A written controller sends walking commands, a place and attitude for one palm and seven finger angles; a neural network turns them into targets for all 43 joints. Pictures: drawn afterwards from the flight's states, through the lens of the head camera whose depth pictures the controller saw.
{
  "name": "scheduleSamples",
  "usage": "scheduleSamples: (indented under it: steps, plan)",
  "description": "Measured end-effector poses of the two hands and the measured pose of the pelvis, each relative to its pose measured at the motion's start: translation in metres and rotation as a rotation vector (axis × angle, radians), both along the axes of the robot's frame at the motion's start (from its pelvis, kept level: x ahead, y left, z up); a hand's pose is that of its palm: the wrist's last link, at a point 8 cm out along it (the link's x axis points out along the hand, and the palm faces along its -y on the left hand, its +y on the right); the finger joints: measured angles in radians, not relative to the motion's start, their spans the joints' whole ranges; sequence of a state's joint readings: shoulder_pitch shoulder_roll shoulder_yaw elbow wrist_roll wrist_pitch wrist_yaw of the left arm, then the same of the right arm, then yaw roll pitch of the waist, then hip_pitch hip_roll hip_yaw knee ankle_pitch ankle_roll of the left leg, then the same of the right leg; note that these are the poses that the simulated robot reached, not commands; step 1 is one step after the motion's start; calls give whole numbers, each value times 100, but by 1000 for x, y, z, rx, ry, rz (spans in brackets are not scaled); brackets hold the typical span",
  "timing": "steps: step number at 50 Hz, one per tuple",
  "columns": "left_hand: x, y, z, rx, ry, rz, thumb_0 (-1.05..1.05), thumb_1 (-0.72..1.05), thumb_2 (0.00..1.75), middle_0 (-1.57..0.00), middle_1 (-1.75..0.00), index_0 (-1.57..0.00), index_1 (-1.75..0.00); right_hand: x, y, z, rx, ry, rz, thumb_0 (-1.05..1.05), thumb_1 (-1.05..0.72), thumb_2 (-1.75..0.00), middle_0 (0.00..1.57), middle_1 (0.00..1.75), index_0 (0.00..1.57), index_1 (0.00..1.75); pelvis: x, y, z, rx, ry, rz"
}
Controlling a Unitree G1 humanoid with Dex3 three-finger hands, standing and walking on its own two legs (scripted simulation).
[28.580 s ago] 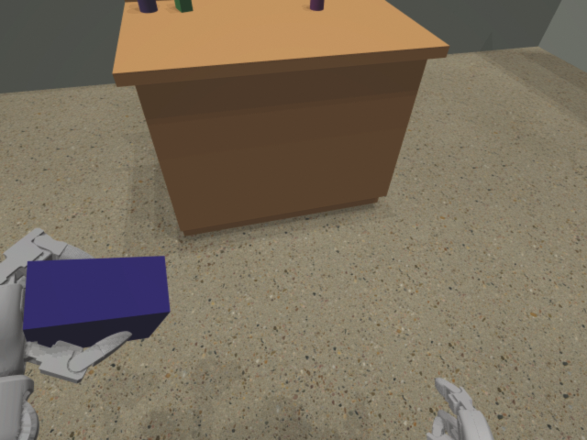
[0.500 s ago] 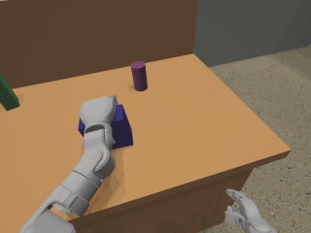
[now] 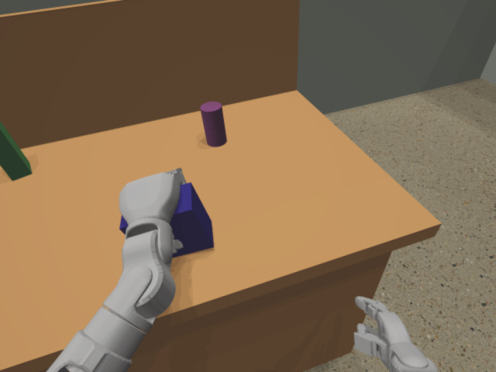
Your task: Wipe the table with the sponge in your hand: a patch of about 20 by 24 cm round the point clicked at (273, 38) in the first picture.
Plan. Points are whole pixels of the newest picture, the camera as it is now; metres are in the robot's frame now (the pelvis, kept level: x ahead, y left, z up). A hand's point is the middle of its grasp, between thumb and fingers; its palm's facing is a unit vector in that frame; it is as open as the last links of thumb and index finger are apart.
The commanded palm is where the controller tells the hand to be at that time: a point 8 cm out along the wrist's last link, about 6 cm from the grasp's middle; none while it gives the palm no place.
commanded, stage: wipe back along the third lane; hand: left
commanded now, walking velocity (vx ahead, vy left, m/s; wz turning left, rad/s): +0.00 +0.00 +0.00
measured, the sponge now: (174, 230) +0.33 +0.18 +0.08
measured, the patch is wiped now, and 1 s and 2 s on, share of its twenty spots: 1.00 1.00 1.00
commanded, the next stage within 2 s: slide back across to the middle lane in 0.24 s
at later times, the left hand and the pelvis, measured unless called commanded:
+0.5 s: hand (166, 233) +0.28 +0.16 +0.13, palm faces +0.19 -0.22 -0.96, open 10.1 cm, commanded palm +0.23 +0.17 +0.17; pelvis -0.01 -0.02 +0.00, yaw -1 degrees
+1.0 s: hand (136, 247) +0.25 +0.20 +0.13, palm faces +0.18 -0.24 -0.95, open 10.1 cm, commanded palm +0.21 +0.21 +0.19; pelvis -0.01 -0.02 +0.00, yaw -1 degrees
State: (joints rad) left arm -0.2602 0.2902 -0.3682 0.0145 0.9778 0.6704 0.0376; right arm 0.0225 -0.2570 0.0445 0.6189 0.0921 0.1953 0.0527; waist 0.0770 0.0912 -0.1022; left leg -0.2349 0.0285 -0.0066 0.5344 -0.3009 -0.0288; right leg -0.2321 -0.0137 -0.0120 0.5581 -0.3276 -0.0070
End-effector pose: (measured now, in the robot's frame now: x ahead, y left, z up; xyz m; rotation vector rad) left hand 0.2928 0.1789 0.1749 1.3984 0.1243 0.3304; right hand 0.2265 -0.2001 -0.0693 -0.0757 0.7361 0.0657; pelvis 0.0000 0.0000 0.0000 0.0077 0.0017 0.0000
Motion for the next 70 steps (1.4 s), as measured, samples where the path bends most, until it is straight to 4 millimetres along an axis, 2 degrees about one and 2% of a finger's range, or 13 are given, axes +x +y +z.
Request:
scheduleSamples:
  steps: [11,20,35,52,60,70]
  plan:
    - [-18,-12,-1,7,-8,-12,2,-47,102,-68,-135,-71,-134,-11,-15,0,3,-17,-18,1,-91,-90,20,30,20,30,-8,-9,0,4,-23,-3]
    - [-36,-14,0,-43,-34,-23,2,-47,103,-68,-136,-71,-134,-11,-22,2,8,-32,-24,1,-91,-90,20,30,19,30,-7,-14,1,4,-32,-12]
    - [-53,5,6,-149,-49,-18,0,-47,103,-68,-135,-71,-134,-9,-27,9,-43,-59,-44,1,-91,-90,20,30,20,30,-7,-17,1,4,-44,-26]
    - [-75,27,8,-108,-14,28,-1,-48,103,-69,-135,-72,-133,-16,-21,5,-47,-69,-24,1,-91,-90,20,30,20,30,-15,-17,2,5,-57,-21]
    - [-75,38,6,-60,22,63,-2,-48,103,-70,-134,-73,-133,-20,-23,4,-67,-82,-24,1,-91,-90,20,30,20,30,-22,-19,2,5,-60,-10]
    - [-50,43,2,44,104,80,-3,-49,103,-71,-133,-74,-131,-31,-31,-1,-87,-69,-44,1,-91,-90,20,30,20,30,-29,-21,3,7,-56,-1]
